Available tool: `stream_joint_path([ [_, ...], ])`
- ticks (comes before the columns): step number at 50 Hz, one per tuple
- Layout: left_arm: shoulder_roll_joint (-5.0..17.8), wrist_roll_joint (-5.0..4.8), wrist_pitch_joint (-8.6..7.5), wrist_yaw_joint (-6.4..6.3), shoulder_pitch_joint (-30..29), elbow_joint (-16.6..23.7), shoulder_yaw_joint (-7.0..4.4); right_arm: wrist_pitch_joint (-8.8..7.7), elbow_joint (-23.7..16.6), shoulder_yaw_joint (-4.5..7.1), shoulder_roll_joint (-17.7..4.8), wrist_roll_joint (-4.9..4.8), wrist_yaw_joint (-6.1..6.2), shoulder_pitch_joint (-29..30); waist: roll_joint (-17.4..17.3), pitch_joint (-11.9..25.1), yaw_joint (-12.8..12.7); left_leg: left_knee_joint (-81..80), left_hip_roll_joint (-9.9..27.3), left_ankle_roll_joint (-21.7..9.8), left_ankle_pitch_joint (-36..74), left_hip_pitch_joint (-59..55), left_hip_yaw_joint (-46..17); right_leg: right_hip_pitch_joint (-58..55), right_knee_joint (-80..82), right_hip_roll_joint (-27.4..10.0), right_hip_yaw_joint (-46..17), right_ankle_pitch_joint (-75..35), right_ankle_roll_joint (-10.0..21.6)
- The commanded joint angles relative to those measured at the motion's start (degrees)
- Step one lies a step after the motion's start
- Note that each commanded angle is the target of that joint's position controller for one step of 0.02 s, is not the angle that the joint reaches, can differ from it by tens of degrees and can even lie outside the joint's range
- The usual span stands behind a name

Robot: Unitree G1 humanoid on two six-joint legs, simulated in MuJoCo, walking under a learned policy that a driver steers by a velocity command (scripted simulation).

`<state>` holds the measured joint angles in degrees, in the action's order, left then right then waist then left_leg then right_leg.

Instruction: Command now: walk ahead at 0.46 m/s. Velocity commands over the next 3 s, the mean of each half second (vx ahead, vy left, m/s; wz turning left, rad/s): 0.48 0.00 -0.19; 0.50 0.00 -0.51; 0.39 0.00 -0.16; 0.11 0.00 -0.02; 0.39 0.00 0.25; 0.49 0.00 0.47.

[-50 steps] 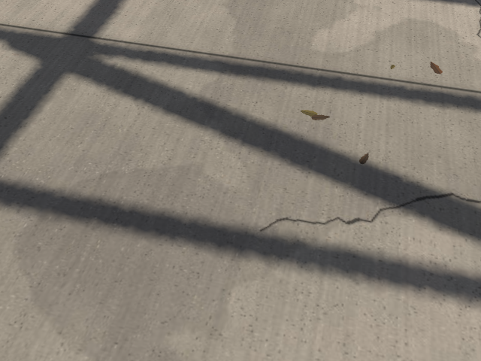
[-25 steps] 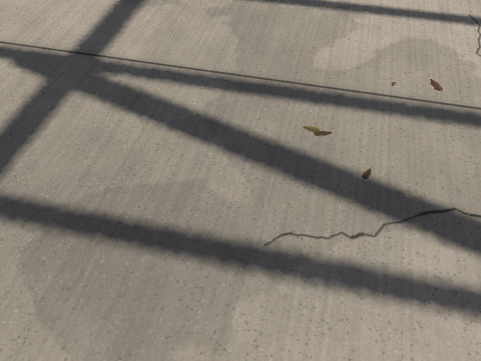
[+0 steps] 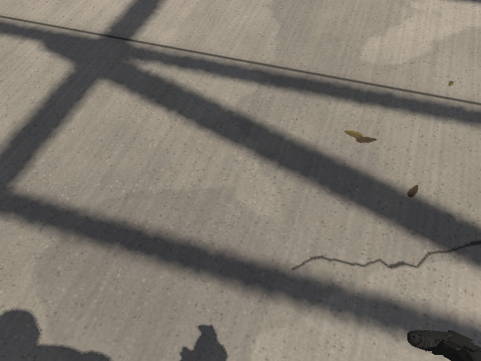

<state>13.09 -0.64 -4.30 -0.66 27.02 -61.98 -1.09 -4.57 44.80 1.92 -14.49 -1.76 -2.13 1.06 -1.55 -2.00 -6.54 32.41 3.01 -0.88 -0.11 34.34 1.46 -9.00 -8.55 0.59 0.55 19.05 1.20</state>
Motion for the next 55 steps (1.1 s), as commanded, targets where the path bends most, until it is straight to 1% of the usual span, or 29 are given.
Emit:
stream_joint_path([
  [1,11.21,-0.35,0.05,-0.37,0.11,1.96,-2.47,-1.2,-5.1,1.31,-5.62,-0.02,-0.59,5.11,7.71,-4.58,4.39,-2.65,-1.61,-2.5,-0.98,-4.11,0.44,4.18,-1.85,-15.65,-4.77,-34.92,7.18],
  [3,11.83,0.21,0.88,-0.37,-1.54,2.8,-2.84,-1.0,-1.67,3.34,-9.15,0.06,-0.05,-7.15,8.74,4.19,11.35,-2.08,-5.0,-5.33,-3.1,-20.59,2.75,4.71,-16.59,-13.78,-2.16,-54.61,5.32],
  [4,11.0,0.76,1.15,-0.4,-1.91,3.65,-2.43,-0.64,1.27,4.5,-11.36,-0.01,0.63,-17.6,7.75,10.56,15.98,-0.89,-2.03,-7.47,-3.79,-36.34,-0.5,13.39,-29.7,-11.45,-1.17,-49.85,3.65],
  [5,4.25,1.15,0.47,0.12,3.9,5.16,-0.61,-0.25,3.14,5.67,-16.53,1.65,1.02,-25.47,-5.34,20.53,14.29,-2.87,13.15,-15.26,-15.53,-58.98,-24.89,35.12,-52.55,-3.02,0.95,-24.61,0.45],
  [6,2.57,0.18,-1.16,0.52,4.46,4.39,0.05,-0.12,3.94,4.61,-13.75,1.25,0.64,-25.81,-12.94,25.83,13.51,-15.26,19.93,-19.14,-24.5,-60.64,-46.23,43.25,-65.48,2.81,-5.81,11.94,0.07],
  [7,8.41,-1.52,-2.47,0.92,-1.37,6.5,-1.64,-0.46,3.62,3.36,-10.21,0.79,0.45,-20.39,-9.52,15.23,12.82,-17.55,17.59,-15.96,-27.09,-52.1,-40.69,49.06,-70.18,-1.01,-8.16,10.32,1.38],
  [8,9.84,-2.39,-3.14,0.86,-6.21,8.01,-2.01,-0.78,2.74,2.77,-8.24,0.94,0.44,-15.51,-5.63,8.08,11.24,-18.67,15.53,-14.1,-22.29,-42.66,-31.5,49.43,-69.14,-4.0,-6.29,5.45,2.34],
  [9,8.89,-2.11,-3.11,0.44,-7.7,8.22,-2.12,-1.25,2.49,2.38,-6.8,1.48,0.19,-11.72,-1.39,4.22,9.03,-20.48,13.63,-12.91,-15.39,-34.06,-24.23,47.09,-65.4,-6.58,-5.45,0.79,2.3],
  [10,8.26,-1.45,-2.3,0.09,-7.02,7.8,-2.57,-1.85,2.43,1.91,-4.91,2.05,0.01,-9.53,-1.7,3.08,6.94,-21.95,11.36,-11.59,-10.67,-28.89,-18.6,43.35,-62.15,-8.58,-5.84,-1.98,2.28],
  [12,5.25,-1.23,-0.37,-0.03,-4.66,7.28,-2.39,-2.4,3.67,1.8,-4.15,2.21,-0.19,-8.97,-2.93,2.07,4.93,-24.99,10.1,-11.5,-8.12,-22.98,-12.94,39.12,-59.58,-9.55,-6.14,-3.25,1.79],
  [15,5.47,-0.97,1.02,-0.37,-8.98,9.82,-2.79,-3.0,5.76,2.28,-6.15,2.58,0.7,-11.15,-2.16,-1.25,4.75,-27.99,10.08,-12.0,-5.48,-20.91,-7.14,44.39,-54.37,-9.61,-7.27,-8.57,0.57],
  [18,5.69,-0.43,0.48,0.26,-13.94,12.09,-3.01,-2.95,6.57,2.44,-7.35,2.73,1.84,-12.8,-0.76,-1.98,5.85,-28.35,9.04,-10.79,-1.15,-23.53,-1.77,47.65,-43.7,-8.27,-7.58,-19.51,0.03],
  [21,4.26,-0.14,-0.03,1.47,-20.62,14.64,-2.23,-2.69,7.03,2.46,-8.53,2.27,2.65,-14.63,0.25,-2.82,8.29,-28.98,8.45,-9.39,0.92,-25.07,3.23,45.41,-33.52,-7.15,-2.91,-26.65,-0.05],
  [26,4.07,-0.4,-0.02,3.48,-28.19,20.1,-1.62,-0.31,9.11,2.95,-9.9,1.29,3.04,-20.32,0.98,-4.09,10.74,-23.21,12.39,-8.3,8.83,-39.59,5.91,51.16,-26.55,-5.91,-0.02,-20.32,1.99],
  [28,5.51,-0.6,0.09,4.34,-27.39,21.7,-2.2,0.86,8.42,3.37,-11.26,1.21,3.31,-19.33,-0.85,-2.12,9.05,-17.07,13.15,-7.03,24.43,-42.58,7.55,47.62,-25.81,-3.44,2.98,-14.04,3.78],
  [30,9.06,-0.8,0.45,4.52,-18.28,20.74,-4.19,2.06,7.3,3.71,-12.49,1.48,3.89,-18.05,-3.21,4.38,3.64,-2.27,12.19,-5.31,42.4,-41.68,9.57,34.32,-25.93,1.37,6.28,-9.62,6.4],
  [31,12.66,-1.03,0.61,3.87,-8.58,18.55,-6.23,2.34,6.5,3.35,-11.96,1.48,4.21,-17.6,-1.85,9.43,-1.22,11.08,9.83,-3.21,38.91,-34.66,10.8,19.49,-22.59,2.8,4.52,-12.4,8.84],
  [32,19.65,-0.78,1.3,2.52,-0.98,17.52,-8.49,1.25,4.09,1.86,-7.72,2.62,3.81,-21.14,8.67,17.04,-1.29,32.84,4.46,0.25,14.37,-12.94,11.36,-3.11,-22.44,-10.54,-18.02,-9.59,16.29],
  [33,19.86,-1.02,0.95,2.5,-2.71,18.87,-7.88,-1.33,2.66,0.11,-3.32,2.65,2.62,-22.09,14.21,23.86,2.13,47.65,-7.07,1.95,-32.18,4.46,-0.03,-15.04,-11.46,-20.81,-48.19,-2.68,24.79],
  [34,15.08,-0.21,0.62,2.46,-2.38,19.1,-6.42,-3.53,1.1,1.56,-8.73,0.34,1.62,-15.0,9.55,21.23,-0.97,49.92,-3.45,-0.01,-30.26,11.16,-7.88,-14.49,-8.53,-19.32,-44.24,-2.04,21.44],
  [35,12.62,-0.02,0.24,2.26,-5.3,19.43,-5.8,-4.58,-0.26,1.53,-9.18,-0.82,1.34,-11.51,6.7,13.89,0.0,46.68,-0.75,-1.38,-25.35,12.88,-7.08,-7.09,-8.46,-17.22,-35.1,-5.79,18.9],
  [36,11.09,-0.07,0.01,2.29,-9.45,20.34,-5.32,-4.84,0.02,1.58,-8.62,0.11,1.72,-11.01,1.17,8.83,2.96,40.59,1.69,-1.38,-21.57,10.11,-6.62,2.47,-7.73,-14.6,-28.38,-11.77,17.09],
  [38,8.77,0.71,-0.09,2.02,-14.4,22.43,-4.48,-3.43,0.52,2.42,-9.18,1.66,2.1,-12.5,2.06,5.44,6.84,33.85,4.04,-0.18,-18.34,2.23,-6.69,14.12,-5.21,-11.31,-22.21,-19.85,15.94],
  [42,11.8,-0.03,-0.22,0.7,-12.63,22.61,-5.34,-1.5,-1.53,2.06,-6.67,2.81,2.48,-9.68,2.8,2.81,7.38,21.52,3.0,4.05,-10.91,1.11,-4.51,21.98,-2.96,-8.66,-16.2,-26.07,16.01],
  [45,12.39,-0.46,0.33,-0.1,-10.21,22.22,-5.61,-1.75,-3.56,1.39,-5.09,2.57,2.29,-2.9,4.65,1.82,4.74,6.74,0.19,4.81,1.32,-2.18,-3.88,24.36,-3.96,-5.17,-13.06,-20.83,12.8],
  [47,12.03,-0.41,0.45,-0.17,-8.19,21.46,-5.47,-2.12,-4.37,1.08,-4.76,1.94,1.74,-0.11,6.03,2.0,2.97,0.93,-1.16,4.53,7.7,-5.23,-3.03,24.24,-4.04,-5.44,-13.0,-17.08,11.41],
  [52,11.02,-0.27,0.78,-0.34,-4.92,19.28,-5.15,-3.28,-5.59,1.84,-7.81,1.63,0.53,1.37,7.58,1.28,2.87,-4.43,-0.89,0.99,2.74,-4.66,-4.8,13.92,-9.84,-10.67,-18.48,-17.12,10.21],
  [54,11.26,-0.07,1.28,-0.39,-5.87,19.36,-5.2,-3.69,-4.63,2.51,-9.07,1.75,0.54,-3.0,8.71,2.26,5.59,-6.34,-2.04,-1.33,-1.81,-9.77,-2.91,11.68,-14.49,-10.69,-18.91,-25.74,8.97],
  [55,9.97,0.19,1.41,-0.28,-6.27,19.74,-4.65,-3.89,-2.97,3.47,-10.87,2.12,0.8,-9.09,7.78,6.36,8.48,-6.84,-1.79,-3.26,-1.14,-18.67,-2.66,12.39,-22.04,-7.65,-16.85,-32.11,7.6],
])
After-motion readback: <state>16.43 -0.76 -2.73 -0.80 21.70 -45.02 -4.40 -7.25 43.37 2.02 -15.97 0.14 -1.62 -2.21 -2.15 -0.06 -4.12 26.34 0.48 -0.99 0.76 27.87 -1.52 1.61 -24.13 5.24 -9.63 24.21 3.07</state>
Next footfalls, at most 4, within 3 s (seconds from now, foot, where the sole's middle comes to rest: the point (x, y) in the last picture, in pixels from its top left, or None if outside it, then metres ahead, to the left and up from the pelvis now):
0.08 left None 0.24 0.13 -0.77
0.62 right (330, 343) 0.53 -0.13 -0.77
1.10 left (299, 233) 0.87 -0.03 -0.77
1.56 right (389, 219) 0.95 -0.32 -0.77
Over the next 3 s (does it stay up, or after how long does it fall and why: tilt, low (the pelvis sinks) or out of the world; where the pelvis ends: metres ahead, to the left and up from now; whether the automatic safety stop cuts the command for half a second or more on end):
stays up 1.39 -0.28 0.01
